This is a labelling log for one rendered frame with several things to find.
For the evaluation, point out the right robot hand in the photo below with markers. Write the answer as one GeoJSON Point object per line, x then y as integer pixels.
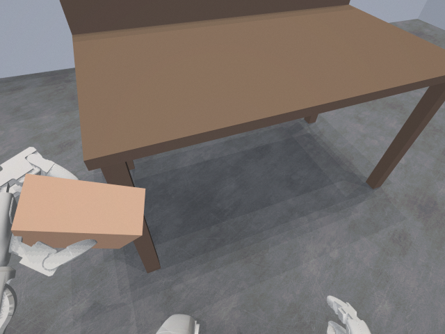
{"type": "Point", "coordinates": [348, 316]}

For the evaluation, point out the left robot thigh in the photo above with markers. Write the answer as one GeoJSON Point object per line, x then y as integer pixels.
{"type": "Point", "coordinates": [179, 324]}

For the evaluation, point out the left robot forearm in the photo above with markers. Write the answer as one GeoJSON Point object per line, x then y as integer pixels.
{"type": "Point", "coordinates": [8, 297]}

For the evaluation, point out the table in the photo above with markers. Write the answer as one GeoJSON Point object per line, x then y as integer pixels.
{"type": "Point", "coordinates": [158, 75]}

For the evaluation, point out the sponge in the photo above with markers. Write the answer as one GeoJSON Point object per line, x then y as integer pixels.
{"type": "Point", "coordinates": [60, 212]}

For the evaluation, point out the left robot hand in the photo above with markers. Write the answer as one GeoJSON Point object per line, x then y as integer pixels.
{"type": "Point", "coordinates": [40, 256]}

